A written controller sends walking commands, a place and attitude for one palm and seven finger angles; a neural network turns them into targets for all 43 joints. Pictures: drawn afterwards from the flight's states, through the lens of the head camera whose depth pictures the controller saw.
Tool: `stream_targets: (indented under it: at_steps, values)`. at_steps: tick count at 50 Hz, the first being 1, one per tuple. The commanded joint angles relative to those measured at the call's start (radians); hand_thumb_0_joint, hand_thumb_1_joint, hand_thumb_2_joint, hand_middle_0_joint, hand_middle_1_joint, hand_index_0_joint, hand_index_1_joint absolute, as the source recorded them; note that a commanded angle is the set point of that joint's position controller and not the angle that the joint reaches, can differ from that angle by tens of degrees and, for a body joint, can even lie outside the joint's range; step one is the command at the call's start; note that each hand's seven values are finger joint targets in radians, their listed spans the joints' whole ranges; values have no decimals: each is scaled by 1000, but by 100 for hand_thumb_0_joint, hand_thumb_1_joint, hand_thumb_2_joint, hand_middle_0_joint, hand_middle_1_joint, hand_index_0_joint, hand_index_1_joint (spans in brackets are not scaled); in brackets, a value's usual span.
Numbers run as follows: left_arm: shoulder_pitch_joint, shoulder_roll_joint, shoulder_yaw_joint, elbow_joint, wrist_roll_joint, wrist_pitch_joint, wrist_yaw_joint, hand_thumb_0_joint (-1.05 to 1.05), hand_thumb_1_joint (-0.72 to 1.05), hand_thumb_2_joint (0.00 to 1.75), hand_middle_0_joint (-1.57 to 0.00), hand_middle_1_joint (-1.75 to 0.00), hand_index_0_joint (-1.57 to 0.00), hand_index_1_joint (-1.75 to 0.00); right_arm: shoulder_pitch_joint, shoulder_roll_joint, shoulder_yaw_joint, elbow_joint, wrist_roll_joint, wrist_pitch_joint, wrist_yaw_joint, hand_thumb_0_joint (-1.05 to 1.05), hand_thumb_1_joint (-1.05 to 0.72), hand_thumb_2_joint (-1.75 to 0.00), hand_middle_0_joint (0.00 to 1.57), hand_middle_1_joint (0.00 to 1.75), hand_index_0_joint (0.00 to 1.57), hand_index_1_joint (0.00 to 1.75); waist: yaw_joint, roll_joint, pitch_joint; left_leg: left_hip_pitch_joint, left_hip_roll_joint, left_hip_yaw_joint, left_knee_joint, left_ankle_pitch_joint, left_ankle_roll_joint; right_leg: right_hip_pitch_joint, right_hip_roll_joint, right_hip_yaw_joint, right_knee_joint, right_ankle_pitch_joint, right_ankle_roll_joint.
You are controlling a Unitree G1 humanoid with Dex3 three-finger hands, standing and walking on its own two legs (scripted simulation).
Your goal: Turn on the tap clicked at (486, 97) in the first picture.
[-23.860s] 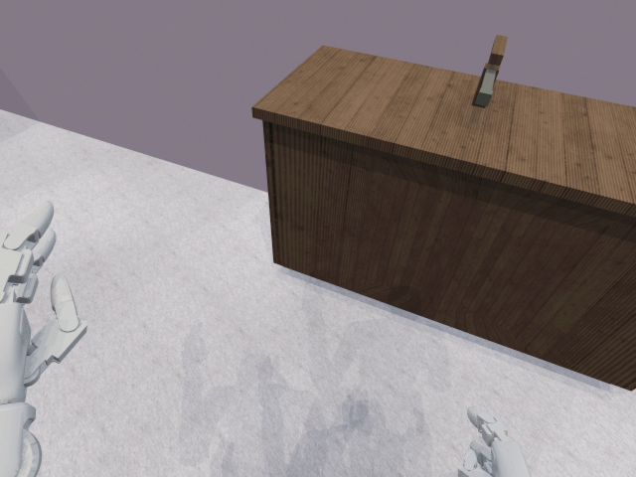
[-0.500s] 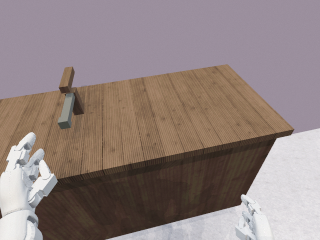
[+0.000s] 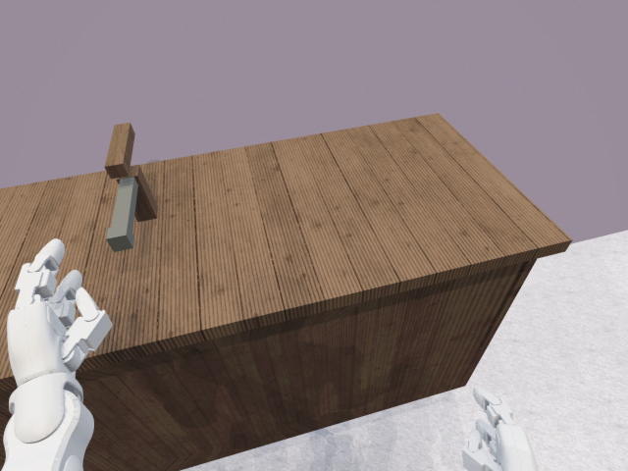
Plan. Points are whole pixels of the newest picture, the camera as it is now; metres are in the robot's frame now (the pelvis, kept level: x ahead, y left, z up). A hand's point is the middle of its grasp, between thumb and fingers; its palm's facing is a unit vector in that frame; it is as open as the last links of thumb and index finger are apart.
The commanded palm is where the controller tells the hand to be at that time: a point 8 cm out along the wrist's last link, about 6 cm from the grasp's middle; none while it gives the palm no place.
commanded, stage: reach beside the lever's end, fingers flat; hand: left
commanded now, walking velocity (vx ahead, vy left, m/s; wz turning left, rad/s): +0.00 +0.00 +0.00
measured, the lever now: (120, 238) +0.40 +0.34 +0.09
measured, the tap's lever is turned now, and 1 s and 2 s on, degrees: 0 0 0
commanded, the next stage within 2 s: push the lever round in 1.54 s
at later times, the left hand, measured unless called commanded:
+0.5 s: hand (94, 287) +0.28 +0.30 +0.12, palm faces +0.59 -0.80 -0.09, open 7.6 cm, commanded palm +0.24 +0.34 +0.11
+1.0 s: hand (91, 261) +0.34 +0.34 +0.10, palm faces +0.58 -0.81 -0.09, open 7.8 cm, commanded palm +0.29 +0.38 +0.09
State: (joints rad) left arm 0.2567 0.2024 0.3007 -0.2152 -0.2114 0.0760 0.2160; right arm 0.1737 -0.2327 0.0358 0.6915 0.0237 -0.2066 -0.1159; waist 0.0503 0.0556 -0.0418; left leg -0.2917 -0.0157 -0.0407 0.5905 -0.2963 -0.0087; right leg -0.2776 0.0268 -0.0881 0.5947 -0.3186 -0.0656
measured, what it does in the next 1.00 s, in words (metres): stands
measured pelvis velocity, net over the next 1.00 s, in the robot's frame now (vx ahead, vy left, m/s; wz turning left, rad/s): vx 0.00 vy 0.01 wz -0.01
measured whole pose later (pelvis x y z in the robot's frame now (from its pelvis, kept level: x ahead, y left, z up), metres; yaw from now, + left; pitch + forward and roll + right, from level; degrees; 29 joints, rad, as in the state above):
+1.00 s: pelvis +0.00 +0.01 +0.00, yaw -1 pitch +6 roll +0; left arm -0.20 0.39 0.53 0.49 -0.19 -0.12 0.08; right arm 0.25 -0.27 0.01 0.72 0.03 -0.12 -0.11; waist -0.01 0.04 -0.06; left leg -0.43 -0.01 -0.03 0.65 -0.32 0.01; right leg -0.40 0.03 -0.08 0.62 -0.32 -0.05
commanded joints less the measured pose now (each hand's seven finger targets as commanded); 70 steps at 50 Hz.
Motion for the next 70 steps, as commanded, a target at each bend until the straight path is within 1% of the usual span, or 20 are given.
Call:
stream_targets:
  at_steps: [1,8,16,17,18,22,26,27,30,36,43,46,49,50,51,56,57,60,66,70]
  values:
    - [-174,187,91,-183,9,-75,12,0,90,90,-19,-27,-19,-27,-144,-110,-36,-163,0,-53,-4,0,-90,-90,20,30,20,30,7,-45,-104,12,-6,-5,-66,150,31,35,-44,57,-120,174,48]
    - [-290,188,77,-123,17,-97,0,0,90,90,-18,-25,-18,-25,-148,-112,-37,-149,2,-50,-9,0,-90,-90,20,30,20,30,-9,-9,-118,35,-7,-8,-75,147,29,21,-41,53,-116,162,42]
    - [-382,261,145,22,8,-103,-14,0,90,90,-18,-23,-18,-23,-138,-124,-42,-135,4,-34,-12,0,-90,-90,20,30,20,30,-10,-43,-123,2,-8,-4,-74,136,31,27,-38,60,-121,163,45]
    - [-400,293,169,32,15,-104,-13,0,90,90,-18,-22,-18,-22,-139,-127,-42,-132,5,-29,-14,0,-90,-90,20,30,20,30,-7,-17,-126,2,-9,-3,-74,140,32,30,-39,61,-120,163,43]
    - [-432,265,138,27,17,-107,-17,0,90,90,-17,-22,-17,-22,-139,-123,-41,-136,4,-27,-13,0,-90,-90,20,30,20,30,-14,-6,-140,12,-10,-1,-73,150,31,30,-41,61,-114,177,43]
    - [-482,319,190,106,16,-126,-22,0,90,90,-17,-21,-17,-21,-121,-132,-44,-126,4,-21,-14,0,-90,-90,20,30,20,30,-14,-16,-154,-3,-8,-5,-64,153,33,31,-39,65,-109,188,44]
    - [-501,315,179,156,15,-161,-45,0,90,90,-17,-20,-17,-20,-100,-138,-51,-127,2,-20,-8,0,-90,-90,20,30,20,30,-19,-4,-187,3,-8,-1,-53,187,34,34,-36,62,-92,235,43]
    - [-493,350,216,175,18,-165,-47,0,90,90,-17,-20,-17,-20,-96,-142,-53,-125,4,-17,-9,0,-90,-90,20,30,20,30,-12,-3,-197,-2,-7,-4,-50,198,34,42,-35,61,-87,242,41]
    - [-558,349,200,251,9,-168,-70,0,90,90,-16,-19,-16,-19,-81,-148,-53,-120,8,-9,-11,0,-90,-90,20,30,20,30,-31,-36,-169,-27,-7,-4,-48,163,37,17,-34,64,-93,219,46]
    - [-701,426,232,328,20,-202,-87,0,90,90,-16,-18,-16,-18,-49,-160,-56,-107,7,2,-16,0,-90,-90,20,30,20,30,-50,2,-192,-42,-10,-8,-35,138,41,0,-34,73,-86,197,47]
    - [-689,483,288,435,26,-261,-107,0,90,90,-15,-16,-15,-16,3,-168,-69,-101,1,21,-2,0,-90,-90,20,30,20,30,-40,16,-271,-52,-8,-3,-5,217,43,31,-29,73,-49,295,47]
    - [-660,486,292,486,19,-254,-131,0,90,90,-15,-15,-15,-15,19,-173,-72,-109,5,33,4,0,-90,-90,20,30,20,30,-34,7,-251,-70,-5,-3,-6,241,41,30,-25,66,-45,318,46]
    - [-689,502,304,539,17,-253,-141,0,90,90,-15,-15,-15,-15,35,-179,-75,-107,8,44,4,0,-90,-90,20,30,20,30,-43,-19,-222,-96,-4,-5,-5,210,44,7,-23,66,-50,290,50]
    - [-730,492,285,543,17,-256,-146,0,90,90,-15,-15,-15,-15,38,-183,-73,-107,7,46,4,0,-90,-90,20,30,20,30,-60,-18,-213,-97,-6,-4,-1,197,47,-15,-23,66,-52,278,52]
    - [-758,526,310,556,18,-265,-145,0,90,90,-15,-15,-15,-15,45,-186,-75,-99,7,49,2,0,-90,-90,20,30,20,30,-62,-20,-210,-100,-4,-8,-1,187,46,-26,-21,66,-51,262,51]
    - [-887,549,292,569,47,-329,-144,0,90,90,-15,-15,-15,-15,76,-188,-77,-89,-5,56,5,0,-90,-90,20,30,20,30,-85,39,-263,-80,-4,-15,17,180,47,-60,-16,70,-28,233,46]
    - [-884,576,317,586,54,-340,-144,0,90,90,-15,-15,-15,-15,84,-191,-80,-82,-5,59,7,0,-90,-90,20,30,20,30,-82,50,-276,-79,-1,-14,27,194,48,-60,-16,74,-25,245,45]
    - [-853,560,303,605,49,-352,-163,0,90,90,-15,-15,-15,-15,97,-191,-84,-88,-6,66,12,0,-90,-90,20,30,20,30,-73,52,-323,-69,-1,-15,33,224,45,-40,-13,71,-13,269,43]
    - [-791,526,290,634,27,-319,-178,0,90,90,-15,-15,-15,-15,102,-195,-84,-105,3,80,18,0,-90,-90,20,30,20,30,-62,37,-285,-85,4,-25,17,235,40,-48,-9,59,-21,259,42]
    - [-704,547,338,604,29,-320,-150,0,90,90,-15,-15,-15,-15,104,-194,-89,-124,-3,91,27,0,-90,-90,20,30,20,30,-39,5,-294,-95,7,-23,19,288,40,-18,-7,57,-13,301,44]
